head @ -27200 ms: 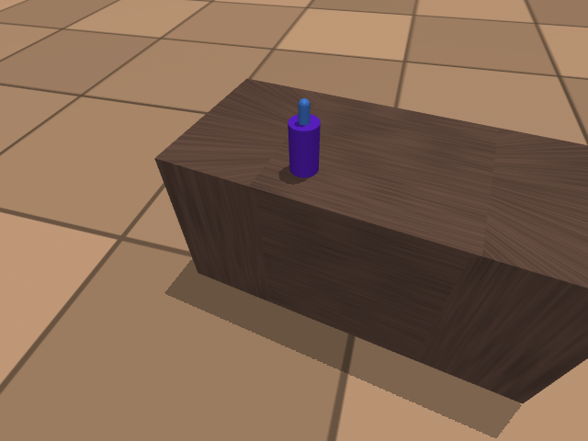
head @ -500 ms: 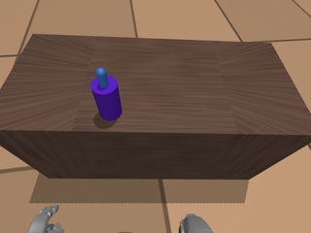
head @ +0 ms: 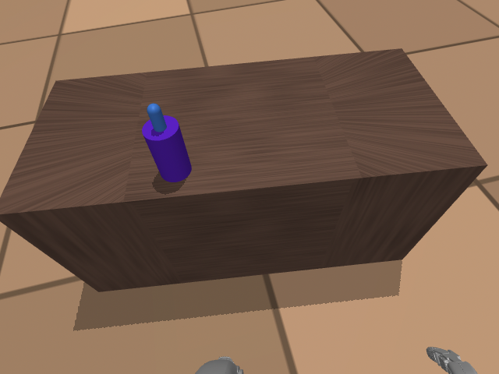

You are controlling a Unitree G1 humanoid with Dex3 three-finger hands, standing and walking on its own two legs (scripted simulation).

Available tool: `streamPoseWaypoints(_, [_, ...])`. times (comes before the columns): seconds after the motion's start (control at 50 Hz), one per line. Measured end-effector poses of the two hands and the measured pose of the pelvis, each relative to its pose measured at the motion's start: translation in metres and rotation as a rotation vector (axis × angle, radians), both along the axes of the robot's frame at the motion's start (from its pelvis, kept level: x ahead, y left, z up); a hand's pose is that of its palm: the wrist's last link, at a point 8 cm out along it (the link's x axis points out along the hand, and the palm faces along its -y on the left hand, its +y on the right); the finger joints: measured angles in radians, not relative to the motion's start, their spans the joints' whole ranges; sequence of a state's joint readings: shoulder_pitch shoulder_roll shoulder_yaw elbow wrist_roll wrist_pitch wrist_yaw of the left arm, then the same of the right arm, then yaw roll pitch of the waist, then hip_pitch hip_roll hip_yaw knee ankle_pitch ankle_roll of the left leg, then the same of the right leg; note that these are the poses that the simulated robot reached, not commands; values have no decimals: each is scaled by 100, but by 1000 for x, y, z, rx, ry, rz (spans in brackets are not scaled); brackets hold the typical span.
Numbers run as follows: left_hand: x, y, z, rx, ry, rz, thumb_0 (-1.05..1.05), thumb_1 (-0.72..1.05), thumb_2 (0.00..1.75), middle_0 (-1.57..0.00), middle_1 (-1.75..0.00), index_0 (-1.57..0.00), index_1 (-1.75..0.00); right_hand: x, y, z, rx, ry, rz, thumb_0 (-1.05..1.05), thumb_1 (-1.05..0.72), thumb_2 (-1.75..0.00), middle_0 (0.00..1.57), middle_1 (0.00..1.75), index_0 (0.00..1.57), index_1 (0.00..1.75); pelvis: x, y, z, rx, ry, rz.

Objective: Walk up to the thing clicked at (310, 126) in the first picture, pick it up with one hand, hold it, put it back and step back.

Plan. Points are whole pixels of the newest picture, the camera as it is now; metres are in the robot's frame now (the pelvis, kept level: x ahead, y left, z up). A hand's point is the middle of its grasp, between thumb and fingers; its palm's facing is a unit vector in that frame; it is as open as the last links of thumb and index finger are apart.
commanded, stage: step back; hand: left
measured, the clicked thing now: (165, 141) +0.62 +0.23 -0.05
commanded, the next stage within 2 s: none
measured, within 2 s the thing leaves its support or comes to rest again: neither
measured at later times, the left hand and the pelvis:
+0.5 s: hand out of the picture -0.05 +0.28 -0.14, palm faces +0.05 -0.94 -0.34, open 7.4 cm; pelvis -0.14 +0.01 +0.01, yaw +2 degrees
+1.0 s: hand out of the picture -0.21 +0.22 -0.13, palm faces +0.05 -0.90 -0.43, open 7.4 cm; pelvis -0.31 -0.06 +0.00, yaw +4 degrees
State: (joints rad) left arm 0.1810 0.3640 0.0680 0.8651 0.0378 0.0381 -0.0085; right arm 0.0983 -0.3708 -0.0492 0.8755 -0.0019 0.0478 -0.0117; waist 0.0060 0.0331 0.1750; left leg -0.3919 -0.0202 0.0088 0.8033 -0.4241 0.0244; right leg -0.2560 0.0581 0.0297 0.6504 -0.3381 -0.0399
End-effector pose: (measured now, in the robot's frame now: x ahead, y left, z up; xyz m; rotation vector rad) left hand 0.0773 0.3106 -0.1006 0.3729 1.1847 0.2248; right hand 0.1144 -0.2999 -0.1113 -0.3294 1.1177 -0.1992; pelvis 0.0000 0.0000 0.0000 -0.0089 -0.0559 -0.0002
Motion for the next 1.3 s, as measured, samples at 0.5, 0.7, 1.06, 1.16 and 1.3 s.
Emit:
streamPoseWaypoints(0.5, [-137, 15, -7, -62, -57, 59, 1, 90, 90, -20, -30, -20, -30, -155, 2, 44, -118, 31, 78, 0, -90, -90, 21, 30, 21, 30, -145, 5, 13, -26, 28, 29])
streamPoseWaypoints(0.7, [-229, -18, -17, 3, 51, 17, 1, 90, 90, -20, -30, -20, -30, -195, -51, 21, -104, -92, 71, 0, -90, -90, 21, 30, 21, 30, -222, -33, -10, -17, 6, -34])
streamPoseWaypoints(1.06, [-309, -44, -4, 16, -133, 48, 1, 90, 90, -20, -30, -20, -30, -361, -56, -4, -64, 137, 95, 0, -90, -90, 20, 30, 21, 30, -335, -57, -8, 38, 16, 94])
streamPoseWaypoints(1.16, [-344, -58, -9, -47, -108, 66, 1, 90, 90, -20, -30, -20, -30, -390, -53, 12, -67, 111, 112, 0, -90, -90, 20, 30, 21, 30, -367, -59, 1, 1, 0, 92])
streamPoseWaypoints(1.3, [-412, -73, -11, -63, -56, 61, 1, 90, 90, -20, -30, -20, -30, -400, -76, 36, -98, -14, 114, 0, -90, -90, 21, 30, 21, 30, -410, -76, 7, -15, 28, 43])
